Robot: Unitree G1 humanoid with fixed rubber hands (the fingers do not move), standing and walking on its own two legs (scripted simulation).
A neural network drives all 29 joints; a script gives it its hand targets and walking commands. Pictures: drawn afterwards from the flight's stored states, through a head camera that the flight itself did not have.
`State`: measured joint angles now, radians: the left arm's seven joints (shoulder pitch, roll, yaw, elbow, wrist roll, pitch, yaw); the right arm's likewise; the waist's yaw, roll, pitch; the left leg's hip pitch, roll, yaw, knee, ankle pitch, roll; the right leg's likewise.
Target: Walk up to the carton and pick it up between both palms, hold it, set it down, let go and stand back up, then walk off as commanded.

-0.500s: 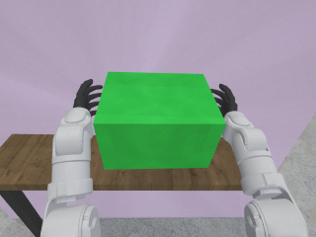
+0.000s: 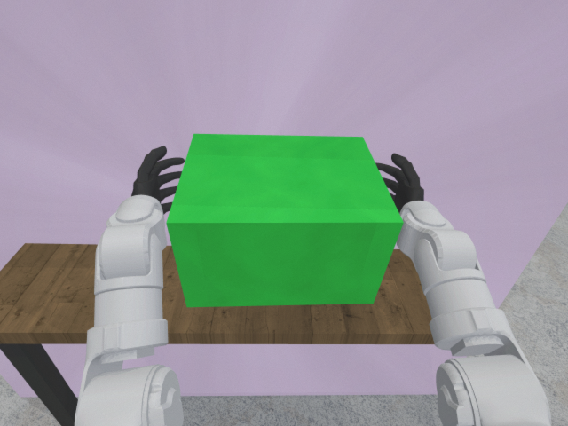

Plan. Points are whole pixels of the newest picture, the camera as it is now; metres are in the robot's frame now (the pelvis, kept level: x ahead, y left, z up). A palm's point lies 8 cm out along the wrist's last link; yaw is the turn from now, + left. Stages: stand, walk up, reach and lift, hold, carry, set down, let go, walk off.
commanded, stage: hold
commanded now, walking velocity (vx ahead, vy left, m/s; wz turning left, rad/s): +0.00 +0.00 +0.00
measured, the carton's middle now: (280, 216) +0.38 +0.01 +0.18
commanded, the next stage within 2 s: set down in 1.48 s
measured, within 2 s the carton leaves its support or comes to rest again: neither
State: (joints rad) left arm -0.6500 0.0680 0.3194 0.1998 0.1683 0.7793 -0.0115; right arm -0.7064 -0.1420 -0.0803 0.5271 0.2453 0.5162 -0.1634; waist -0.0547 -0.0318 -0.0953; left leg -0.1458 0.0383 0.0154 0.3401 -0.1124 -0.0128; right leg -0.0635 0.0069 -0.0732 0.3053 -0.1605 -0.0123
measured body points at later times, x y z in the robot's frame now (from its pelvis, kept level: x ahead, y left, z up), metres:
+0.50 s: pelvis +0.00 +0.00 +0.00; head -0.06 +0.02 +0.45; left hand +0.38 +0.18 +0.21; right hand +0.38 -0.18 +0.20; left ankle +0.05 +0.13 -0.75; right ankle +0.01 -0.11 -0.75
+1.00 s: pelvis +0.00 +0.00 +0.00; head -0.06 +0.02 +0.45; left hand +0.37 +0.18 +0.21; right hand +0.38 -0.17 +0.20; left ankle +0.05 +0.13 -0.75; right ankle +0.01 -0.11 -0.75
